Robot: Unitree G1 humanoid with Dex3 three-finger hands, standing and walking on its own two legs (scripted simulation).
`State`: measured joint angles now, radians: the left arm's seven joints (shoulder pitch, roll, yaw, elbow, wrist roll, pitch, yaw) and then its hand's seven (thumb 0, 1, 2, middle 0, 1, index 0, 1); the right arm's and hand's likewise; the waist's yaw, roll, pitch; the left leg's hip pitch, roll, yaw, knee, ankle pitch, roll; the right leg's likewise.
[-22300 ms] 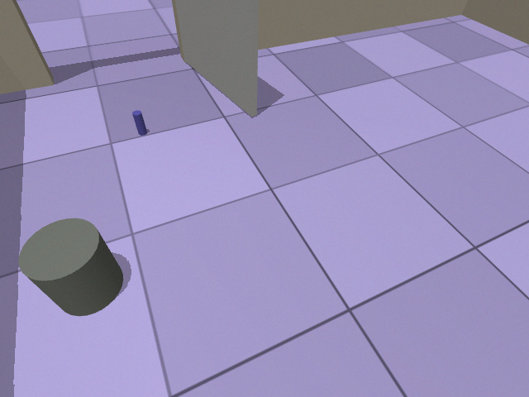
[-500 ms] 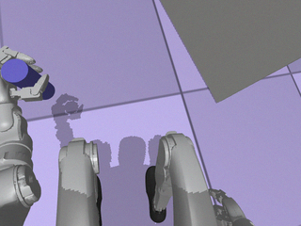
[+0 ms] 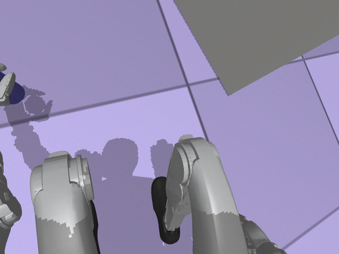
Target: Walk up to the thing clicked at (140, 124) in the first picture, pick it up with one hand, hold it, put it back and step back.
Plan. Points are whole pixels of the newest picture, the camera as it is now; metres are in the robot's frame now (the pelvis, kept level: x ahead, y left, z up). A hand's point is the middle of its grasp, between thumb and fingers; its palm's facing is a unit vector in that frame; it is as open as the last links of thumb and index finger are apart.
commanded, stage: crouch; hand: left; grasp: from the side
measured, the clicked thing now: out of the picture +0.47 +0.30 -0.11
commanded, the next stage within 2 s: lower in 0.28 s
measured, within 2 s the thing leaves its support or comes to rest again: rests again in 1.84 s
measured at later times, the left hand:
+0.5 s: hand (0, 83) +0.48 +0.29 -0.13, palm faces +0.33 -0.95 -0.01, open 7.3 cm
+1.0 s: hand (14, 92) +0.48 +0.29 -0.18, palm faces +0.30 -0.95 -0.03, open 7.2 cm
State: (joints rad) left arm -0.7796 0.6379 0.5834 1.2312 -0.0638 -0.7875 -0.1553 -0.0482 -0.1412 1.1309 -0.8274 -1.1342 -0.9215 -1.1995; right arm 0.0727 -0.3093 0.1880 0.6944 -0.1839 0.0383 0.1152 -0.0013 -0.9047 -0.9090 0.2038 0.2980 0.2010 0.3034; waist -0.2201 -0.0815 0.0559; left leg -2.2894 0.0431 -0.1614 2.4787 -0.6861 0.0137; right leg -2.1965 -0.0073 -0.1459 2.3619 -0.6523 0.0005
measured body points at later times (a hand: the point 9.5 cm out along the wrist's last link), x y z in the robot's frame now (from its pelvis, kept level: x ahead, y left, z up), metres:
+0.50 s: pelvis +0.00 +0.00 -0.02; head +0.24 +0.12 +0.34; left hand +0.45 +0.34 -0.12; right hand +0.10 -0.27 -0.09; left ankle +0.08 +0.12 -0.28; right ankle +0.11 -0.11 -0.28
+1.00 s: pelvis -0.01 +0.01 -0.02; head +0.26 +0.15 +0.31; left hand +0.46 +0.34 -0.18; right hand +0.11 -0.26 -0.08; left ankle +0.08 +0.12 -0.28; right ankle +0.11 -0.11 -0.28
